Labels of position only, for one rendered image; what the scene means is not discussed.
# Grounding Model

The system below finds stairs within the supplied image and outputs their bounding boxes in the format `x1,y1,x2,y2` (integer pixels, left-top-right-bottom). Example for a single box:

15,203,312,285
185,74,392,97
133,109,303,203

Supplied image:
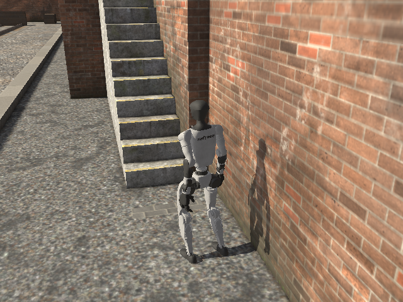
98,0,185,189

